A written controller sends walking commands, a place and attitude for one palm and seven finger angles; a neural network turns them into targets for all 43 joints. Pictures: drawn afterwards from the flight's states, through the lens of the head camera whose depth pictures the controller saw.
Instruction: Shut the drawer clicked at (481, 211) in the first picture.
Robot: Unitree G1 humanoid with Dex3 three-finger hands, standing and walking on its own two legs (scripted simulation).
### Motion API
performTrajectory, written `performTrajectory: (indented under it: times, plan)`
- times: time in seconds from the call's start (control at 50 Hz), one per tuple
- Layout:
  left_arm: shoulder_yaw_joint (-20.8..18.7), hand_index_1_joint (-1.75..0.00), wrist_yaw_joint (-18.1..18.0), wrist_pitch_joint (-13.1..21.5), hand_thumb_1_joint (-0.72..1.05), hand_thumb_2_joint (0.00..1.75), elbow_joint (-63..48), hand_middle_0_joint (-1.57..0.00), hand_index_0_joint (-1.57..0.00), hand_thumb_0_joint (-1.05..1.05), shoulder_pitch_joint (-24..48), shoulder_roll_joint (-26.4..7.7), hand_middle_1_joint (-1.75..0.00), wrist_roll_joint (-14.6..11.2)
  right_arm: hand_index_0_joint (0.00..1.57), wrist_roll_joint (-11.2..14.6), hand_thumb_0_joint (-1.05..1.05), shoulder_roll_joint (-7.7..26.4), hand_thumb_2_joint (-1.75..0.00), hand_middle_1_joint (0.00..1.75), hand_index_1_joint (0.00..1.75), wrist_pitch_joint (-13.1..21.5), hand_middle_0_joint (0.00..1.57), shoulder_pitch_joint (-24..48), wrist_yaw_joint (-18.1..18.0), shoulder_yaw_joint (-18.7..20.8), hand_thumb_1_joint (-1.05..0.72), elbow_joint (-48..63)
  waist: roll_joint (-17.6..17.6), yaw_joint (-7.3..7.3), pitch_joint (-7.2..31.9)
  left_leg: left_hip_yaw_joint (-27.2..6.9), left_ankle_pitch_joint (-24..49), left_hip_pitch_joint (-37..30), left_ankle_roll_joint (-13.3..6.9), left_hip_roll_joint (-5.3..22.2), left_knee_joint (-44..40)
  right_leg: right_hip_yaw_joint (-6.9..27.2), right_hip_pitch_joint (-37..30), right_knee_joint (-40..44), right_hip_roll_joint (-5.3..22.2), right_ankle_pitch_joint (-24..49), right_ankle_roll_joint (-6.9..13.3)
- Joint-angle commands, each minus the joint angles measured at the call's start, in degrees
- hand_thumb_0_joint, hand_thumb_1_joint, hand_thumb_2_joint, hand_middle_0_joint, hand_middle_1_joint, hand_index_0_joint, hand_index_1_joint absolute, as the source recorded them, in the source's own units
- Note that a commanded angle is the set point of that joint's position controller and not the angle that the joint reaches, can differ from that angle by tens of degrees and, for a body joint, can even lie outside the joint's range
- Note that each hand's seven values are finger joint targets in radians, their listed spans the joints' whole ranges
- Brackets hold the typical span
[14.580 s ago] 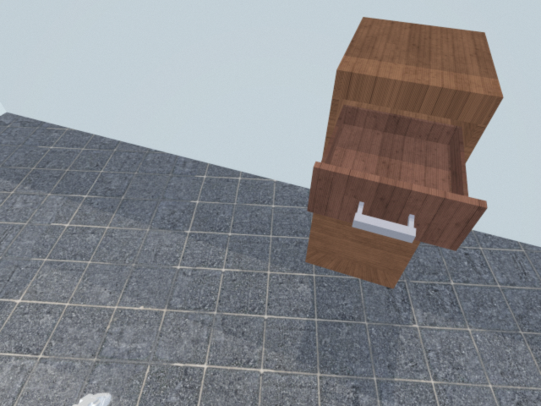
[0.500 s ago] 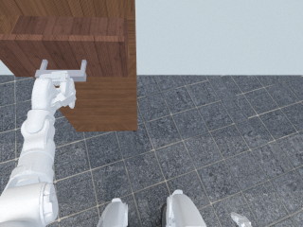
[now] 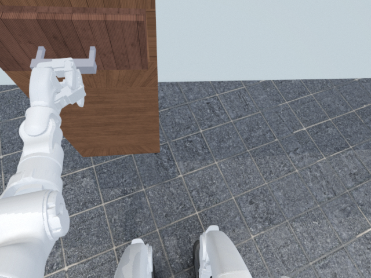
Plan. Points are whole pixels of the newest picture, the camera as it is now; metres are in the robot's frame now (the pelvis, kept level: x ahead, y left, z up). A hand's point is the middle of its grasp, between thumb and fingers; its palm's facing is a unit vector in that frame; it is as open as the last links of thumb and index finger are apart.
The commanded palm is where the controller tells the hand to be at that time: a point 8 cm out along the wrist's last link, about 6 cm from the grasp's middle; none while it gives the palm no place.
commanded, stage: push the drawer shut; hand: left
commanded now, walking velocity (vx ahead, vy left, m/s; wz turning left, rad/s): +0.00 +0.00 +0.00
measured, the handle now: (66, 58) +0.57 +0.22 +0.05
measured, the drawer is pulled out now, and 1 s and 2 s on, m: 0.03 0.00 0.00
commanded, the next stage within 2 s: pull the fist back off the drawer in 0.52 s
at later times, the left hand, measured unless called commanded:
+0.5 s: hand (77, 74) +0.53 +0.20 +0.05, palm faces +0.01 -1.00 -0.05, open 3.1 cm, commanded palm +0.55 +0.23 +0.06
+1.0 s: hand (80, 74) +0.53 +0.19 +0.05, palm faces +0.01 -1.00 -0.05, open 3.2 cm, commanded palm +0.52 +0.22 +0.06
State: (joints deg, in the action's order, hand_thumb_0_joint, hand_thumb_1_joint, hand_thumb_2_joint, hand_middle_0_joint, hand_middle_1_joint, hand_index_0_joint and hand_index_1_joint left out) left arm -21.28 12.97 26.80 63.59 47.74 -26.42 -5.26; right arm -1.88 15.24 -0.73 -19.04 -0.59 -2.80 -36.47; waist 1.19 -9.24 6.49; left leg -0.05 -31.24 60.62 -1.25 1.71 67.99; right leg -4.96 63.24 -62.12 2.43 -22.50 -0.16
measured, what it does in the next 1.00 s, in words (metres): stands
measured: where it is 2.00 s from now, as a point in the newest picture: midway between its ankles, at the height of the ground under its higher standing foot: outside the picture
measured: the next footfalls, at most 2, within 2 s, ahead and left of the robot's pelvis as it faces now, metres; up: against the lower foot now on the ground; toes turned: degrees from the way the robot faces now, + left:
none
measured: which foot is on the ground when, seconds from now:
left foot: down 0.00-1.00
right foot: down 0.00-1.00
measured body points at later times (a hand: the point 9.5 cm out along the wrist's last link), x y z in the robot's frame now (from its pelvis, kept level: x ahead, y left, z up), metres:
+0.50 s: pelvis +0.00 +0.00 -0.01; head +0.16 +0.03 +0.41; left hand +0.53 +0.25 +0.06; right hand +0.00 -0.27 -0.11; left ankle +0.00 +0.10 -0.64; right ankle +0.06 -0.13 -0.64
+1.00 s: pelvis -0.02 +0.00 -0.01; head +0.14 +0.03 +0.40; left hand +0.52 +0.24 +0.06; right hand -0.03 -0.26 -0.11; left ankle +0.00 +0.10 -0.64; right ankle +0.06 -0.13 -0.64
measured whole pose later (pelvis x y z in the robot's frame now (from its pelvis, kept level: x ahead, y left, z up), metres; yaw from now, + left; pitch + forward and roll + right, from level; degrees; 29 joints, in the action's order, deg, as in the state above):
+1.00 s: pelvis -0.02 +0.00 -0.01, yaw +0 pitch +27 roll -5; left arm -21.4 11.8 23.1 72.3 60.4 -34.5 -1.6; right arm -3.1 15.7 -0.9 -21.7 0.3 -5.0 -36.3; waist 1.6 -13.4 6.2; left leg -2.0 -30.0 68.3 -1.2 2.1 71.3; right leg -6.6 69.3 -63.0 2.0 -20.4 0.2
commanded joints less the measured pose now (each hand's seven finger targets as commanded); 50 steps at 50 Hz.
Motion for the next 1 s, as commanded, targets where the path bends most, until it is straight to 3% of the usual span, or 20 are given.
performTrajectory:
  times: [0.0,0.06,0.1,0.12,0.14,0.18,0.24,0.32,0.36,0.4,0.44,0.46,0.6,0.72,0.76,0.78,0.82,0.9,0.92,0.98]
  plan:
    - [-1.93,-1.60,-1.39,4.53,0.90,0.90,-13.30,-1.40,-1.40,0.00,31.31,-14.32,-1.60,-0.51,0.20,-0.17,0.00,10.73,-0.90,0.30,0.30,0.11,0.20,-9.45,-0.32,4.17,-0.90,3.04,8.80,-2.67,29.24,-4.74,21.44,-19.55,0.91,-0.52,-9.93,2.09,-13.52,5.55,-3.56,8.65,1.49]
    - [-1.87,-1.60,-1.66,4.59,0.90,0.90,-13.34,-1.40,-1.40,0.00,32.80,-14.28,-1.60,-0.17,0.20,-0.36,0.00,10.65,-0.90,0.30,0.30,-0.41,0.20,-9.71,-0.05,4.15,-0.90,2.87,9.71,-2.90,30.19,-4.67,22.40,-20.21,1.05,-0.43,-9.48,2.12,-13.40,5.69,-3.57,9.21,1.40]
    - [-4.50,-1.60,-1.81,4.39,0.90,0.90,-11.86,-1.40,-1.40,0.00,31.91,-17.47,-1.60,-0.04,0.20,-0.48,0.00,10.93,-0.90,0.30,0.30,-0.83,0.20,-10.26,-0.14,4.02,-0.90,3.01,7.48,-2.84,30.53,-4.33,22.98,-18.23,0.55,-0.46,-9.07,2.42,-15.65,5.68,-3.77,10.57,1.34]
    - [-5.22,-1.60,-1.83,4.44,0.90,0.90,-12.09,-1.40,-1.40,0.00,32.43,-18.90,-1.60,0.30,0.20,-0.42,0.00,10.86,-0.90,0.30,0.30,-1.06,0.20,-10.26,-0.21,3.91,-0.90,3.04,8.13,-2.66,31.10,-4.09,23.34,-17.62,0.53,-0.48,-8.97,2.70,-16.66,5.58,-3.65,11.41,1.30]
    - [-3.86,-1.60,-1.67,4.22,0.90,0.90,-11.21,-1.40,-1.40,0.00,32.94,-17.22,-1.60,0.35,0.20,-0.33,0.00,10.55,-0.90,0.30,0.30,-1.23,0.20,-10.15,-0.09,3.78,-0.90,3.15,8.35,-3.14,30.03,-3.97,22.68,-17.07,0.44,-0.58,-8.97,2.71,-16.22,5.80,-3.69,11.13,1.25]
    - [-5.24,-1.60,-1.68,4.01,0.90,0.90,-10.41,-1.40,-1.40,0.00,33.34,-19.23,-1.60,0.63,0.20,-0.37,0.00,10.69,-0.90,0.30,0.30,-1.52,0.20,-10.27,-0.17,3.74,-0.90,2.98,7.01,-3.41,29.09,-3.63,21.03,-14.85,0.10,-0.52,-8.67,3.07,-17.12,6.11,-3.70,10.78,1.10]
    - [-4.28,-1.60,-1.71,3.65,0.90,0.90,-9.09,-1.40,-1.40,0.00,36.32,-19.02,-1.60,1.05,0.20,-0.46,0.00,10.69,-0.90,0.30,0.30,-1.72,0.20,-10.69,-0.24,3.53,-0.90,2.75,8.39,-4.66,28.30,-3.73,20.88,-14.46,-0.03,-0.45,-8.28,3.15,-15.60,6.08,-3.72,10.45,1.00]
    - [-5.46,-1.60,-1.32,3.29,0.90,0.90,-8.01,-1.40,-1.40,0.00,39.34,-21.90,-1.60,1.56,0.20,-0.61,0.00,11.04,-0.90,0.30,0.30,-1.83,0.20,-11.59,-0.32,3.25,-0.90,2.64,9.38,-5.48,29.62,-3.97,20.85,-13.75,-0.21,-0.38,-7.56,3.24,-15.30,5.73,-3.82,10.50,1.03]
    - [-4.31,-1.60,-1.09,3.14,0.90,0.90,-8.29,-1.40,-1.40,0.00,42.35,-21.61,-1.60,1.67,0.20,-0.53,0.00,11.15,-0.90,0.30,0.30,-1.92,0.20,-11.66,-0.54,3.24,-0.90,2.35,9.17,-6.49,29.82,-4.18,19.75,-13.27,-0.30,-0.39,-7.16,3.30,-14.42,5.77,-3.78,9.47,0.86]
    - [-2.10,-1.60,-1.01,2.80,0.90,0.90,-8.18,-1.40,-1.40,0.00,45.18,-19.56,-1.60,1.51,0.20,-0.61,0.00,11.03,-0.90,0.30,0.30,-1.64,0.20,-11.96,-0.52,3.05,-0.90,1.87,12.45,-7.74,29.10,-4.52,19.06,-14.73,-0.18,-0.35,-7.11,2.93,-11.29,5.73,-3.81,8.22,1.00]
    - [-1.66,-1.60,-1.05,2.28,0.90,0.90,-7.34,-1.40,-1.40,0.00,46.97,-19.84,-1.60,1.54,0.20,-0.68,0.00,11.59,-0.90,0.30,0.30,-1.48,0.20,-12.17,-0.69,2.98,-0.90,1.37,11.61,-8.76,28.91,-5.15,17.21,-14.58,-0.15,-0.18,-7.02,2.63,-9.53,5.81,-3.89,6.47,0.86]
    - [-3.04,-1.60,-1.18,2.25,0.90,0.90,-7.76,-1.40,-1.40,0.00,47.69,-22.05,-1.60,1.57,0.20,-0.72,0.00,11.81,-0.90,0.30,0.30,-1.33,0.20,-12.40,-0.87,2.93,-0.90,1.23,11.95,-8.37,29.90,-5.14,16.76,-14.25,-0.20,-0.20,-6.83,2.74,-10.02,5.76,-3.87,6.17,0.93]
    - [1.05,-1.60,-1.31,0.63,0.90,0.90,-6.50,-1.40,-1.40,0.00,52.66,-19.87,-1.60,1.59,0.20,-0.52,0.00,12.31,-0.90,0.30,0.30,0.38,0.20,-12.41,-1.40,2.16,-0.90,0.70,15.13,-10.37,29.29,-6.27,11.23,-14.26,-0.21,-0.13,-7.46,2.23,-5.44,5.56,-3.88,2.31,1.12]
    - [0.63,-1.60,-1.91,-0.17,0.90,0.90,-5.57,-1.40,-1.40,0.00,52.22,-19.82,-1.60,2.09,0.20,-0.95,0.00,12.39,-0.90,0.30,0.30,0.94,0.20,-13.04,-0.91,1.94,-0.90,0.83,15.00,-9.84,30.30,-6.57,9.60,-14.05,0.03,-0.43,-7.81,1.93,-5.72,5.57,-3.81,1.56,1.30]
    - [0.15,-1.60,-2.01,-0.11,0.90,0.90,-5.72,-1.40,-1.40,0.00,51.55,-20.05,-1.60,2.41,0.20,-1.10,0.00,12.31,-0.90,0.30,0.30,0.95,0.20,-13.26,-0.62,2.12,-0.90,1.05,15.38,-8.92,31.47,-6.56,10.26,-14.36,0.11,-0.53,-7.72,1.99,-6.42,5.45,-3.81,1.83,1.48]
    - [1.25,-1.60,-2.01,-0.24,0.90,0.90,-5.24,-1.40,-1.40,0.00,50.85,-18.21,-1.60,2.34,0.20,-1.08,0.00,12.12,-0.90,0.30,0.30,0.93,0.20,-13.03,-0.39,2.08,-0.90,1.22,14.95,-9.07,30.26,-6.47,9.57,-14.07,0.10,-0.59,-7.96,1.94,-6.19,5.70,-3.80,1.54,1.48]
    - [-0.07,-1.60,-2.23,-0.25,0.90,0.90,-5.06,-1.40,-1.40,0.00,49.80,-19.12,-1.60,2.18,0.20,-1.16,0.00,12.30,-0.90,0.30,0.30,0.87,0.20,-13.20,-0.15,2.03,-0.90,1.32,13.51,-8.89,29.50,-6.48,9.22,-13.51,-0.02,-0.50,-8.15,1.87,-6.65,5.84,-3.87,1.49,1.42]
    - [-1.95,-1.60,-2.18,0.41,0.90,0.90,-5.82,-1.40,-1.40,0.00,45.24,-20.12,-1.60,2.28,0.20,-1.15,0.00,12.17,-0.90,0.30,0.30,0.59,0.20,-13.09,0.38,2.32,-0.90,2.43,13.26,-6.77,31.14,-5.93,10.21,-13.46,-0.08,-0.69,-8.43,2.22,-9.12,5.96,-3.95,1.79,1.73]
    - [-1.10,-1.60,-2.04,0.24,0.90,0.90,-5.19,-1.40,-1.40,0.00,44.26,-18.73,-1.60,2.07,0.20,-0.95,0.00,11.96,-0.90,0.30,0.30,0.44,0.20,-12.83,0.48,2.26,-0.90,2.44,12.36,-7.12,29.30,-5.68,9.48,-12.80,-0.06,-0.61,-8.80,2.12,-8.96,6.25,-3.93,1.50,1.57]
    - [-3.53,-1.60,-2.08,0.32,0.90,0.90,-5.55,-1.40,-1.40,0.00,40.64,-21.25,-1.60,1.85,0.20,-0.68,0.00,12.00,-0.90,0.30,0.30,0.18,0.20,-12.35,0.54,2.29,-0.90,3.20,10.55,-5.64,27.58,-4.76,7.88,-9.97,-0.33,-0.66,-9.24,2.69,-11.54,6.77,-3.90,0.56,1.55]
